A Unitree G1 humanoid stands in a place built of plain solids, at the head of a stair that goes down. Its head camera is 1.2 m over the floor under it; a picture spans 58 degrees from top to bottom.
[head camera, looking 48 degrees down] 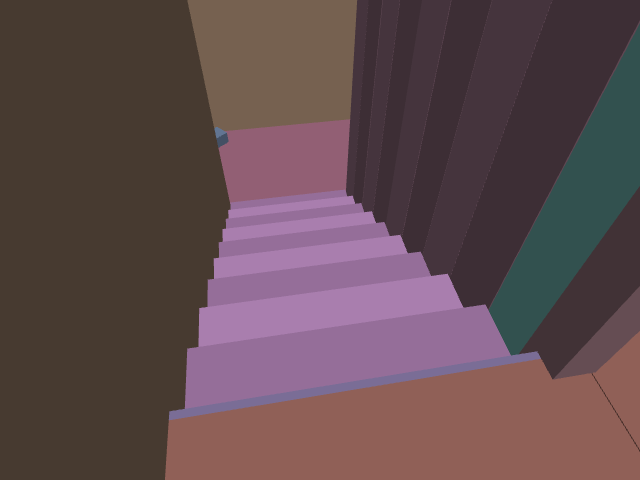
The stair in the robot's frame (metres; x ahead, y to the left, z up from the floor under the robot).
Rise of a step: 0.18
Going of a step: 0.28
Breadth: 1.10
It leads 10 degrees to the left of straight ahead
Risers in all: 10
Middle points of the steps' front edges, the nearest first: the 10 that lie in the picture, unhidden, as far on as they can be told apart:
0.54 -0.13 0.00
0.82 -0.08 -0.17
1.10 -0.03 -0.35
1.38 0.01 -0.53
1.66 0.06 -0.70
1.94 0.11 -0.88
2.23 0.16 -1.05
2.51 0.20 -1.23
2.79 0.25 -1.40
3.07 0.30 -1.58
